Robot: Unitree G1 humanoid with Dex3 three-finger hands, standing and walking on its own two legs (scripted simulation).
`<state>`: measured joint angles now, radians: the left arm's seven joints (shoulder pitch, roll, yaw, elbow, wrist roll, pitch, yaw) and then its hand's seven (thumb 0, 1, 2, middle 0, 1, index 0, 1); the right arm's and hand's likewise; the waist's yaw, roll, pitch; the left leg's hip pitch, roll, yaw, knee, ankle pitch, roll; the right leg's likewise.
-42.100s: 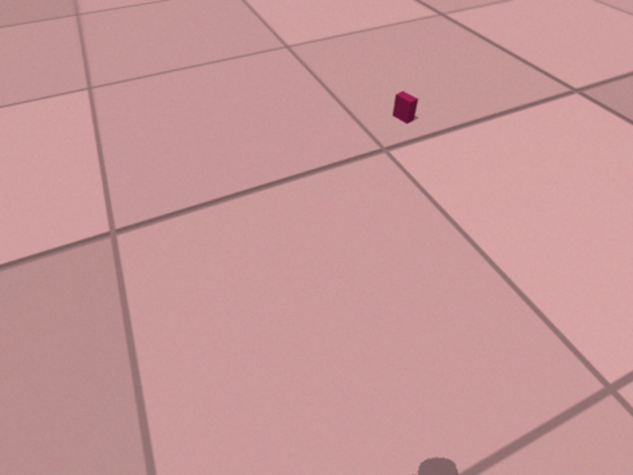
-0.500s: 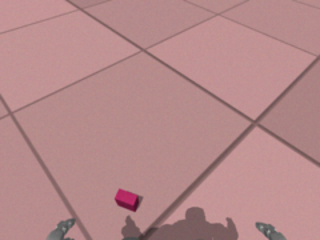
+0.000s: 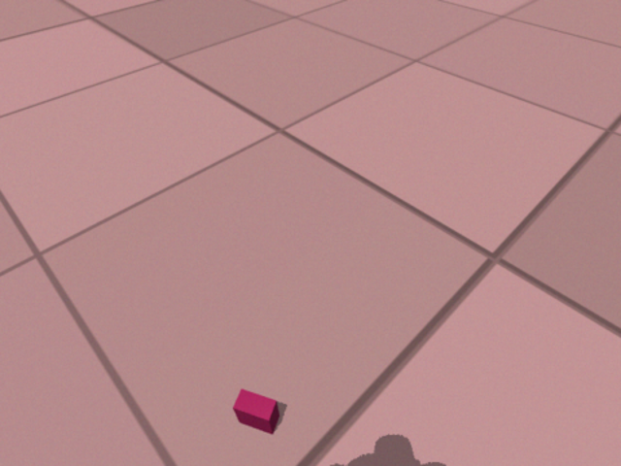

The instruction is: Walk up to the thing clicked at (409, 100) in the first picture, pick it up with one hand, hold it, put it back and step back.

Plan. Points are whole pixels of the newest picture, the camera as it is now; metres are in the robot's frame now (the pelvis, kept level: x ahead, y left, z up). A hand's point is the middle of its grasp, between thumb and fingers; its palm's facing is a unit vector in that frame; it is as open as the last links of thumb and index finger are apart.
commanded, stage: stand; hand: left
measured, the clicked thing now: (257, 412) +0.42 +0.19 -0.71
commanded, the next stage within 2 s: go down in 1.46 s
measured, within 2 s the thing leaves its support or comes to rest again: neither
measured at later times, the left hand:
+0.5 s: hand out of the picture +0.06 +0.22 -0.16, palm faces -0.04 -0.94 -0.34, open 7.4 cm
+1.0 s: hand out of the picture +0.10 +0.23 -0.15, palm faces -0.04 -0.94 -0.34, open 7.4 cm
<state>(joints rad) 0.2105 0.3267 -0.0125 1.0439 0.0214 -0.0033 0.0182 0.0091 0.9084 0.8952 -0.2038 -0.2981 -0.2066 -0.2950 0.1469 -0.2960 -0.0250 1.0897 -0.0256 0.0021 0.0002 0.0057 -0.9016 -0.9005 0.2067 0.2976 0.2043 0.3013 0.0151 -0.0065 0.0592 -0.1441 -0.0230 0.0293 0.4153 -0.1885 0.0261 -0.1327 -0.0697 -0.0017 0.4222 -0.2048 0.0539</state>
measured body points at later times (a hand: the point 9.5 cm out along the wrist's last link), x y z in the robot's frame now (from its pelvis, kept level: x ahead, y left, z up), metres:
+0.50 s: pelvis +0.01 -0.02 +0.00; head +0.01 -0.02 +0.45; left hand +0.07 +0.27 -0.13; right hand +0.07 -0.32 -0.14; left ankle +0.03 +0.10 -0.74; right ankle +0.02 -0.15 -0.74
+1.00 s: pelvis +0.02 -0.02 +0.01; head +0.02 -0.02 +0.46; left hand +0.10 +0.27 -0.13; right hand +0.08 -0.32 -0.13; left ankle +0.03 +0.10 -0.74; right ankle +0.02 -0.15 -0.74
